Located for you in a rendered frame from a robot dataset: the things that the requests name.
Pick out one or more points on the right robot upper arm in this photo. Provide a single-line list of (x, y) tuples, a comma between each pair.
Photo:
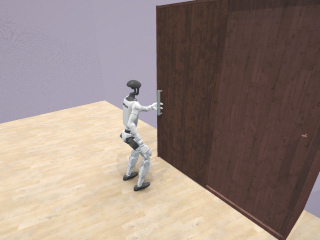
[(136, 108)]

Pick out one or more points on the robot right forearm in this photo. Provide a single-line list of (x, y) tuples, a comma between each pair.
[(135, 134)]

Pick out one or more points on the left robot hand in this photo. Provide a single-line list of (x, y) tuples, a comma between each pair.
[(154, 106)]

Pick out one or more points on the robot right shin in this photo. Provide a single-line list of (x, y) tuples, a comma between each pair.
[(143, 171)]

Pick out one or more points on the wardrobe door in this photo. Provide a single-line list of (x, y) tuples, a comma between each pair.
[(190, 48), (268, 97)]

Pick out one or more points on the right robot hand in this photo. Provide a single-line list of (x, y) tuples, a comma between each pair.
[(144, 149)]

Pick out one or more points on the handle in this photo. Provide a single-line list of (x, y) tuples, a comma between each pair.
[(159, 102), (297, 154)]

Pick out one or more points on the humanoid robot head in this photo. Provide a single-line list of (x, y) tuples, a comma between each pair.
[(133, 84)]

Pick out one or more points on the robot left forearm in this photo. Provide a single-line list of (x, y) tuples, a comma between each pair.
[(146, 108)]

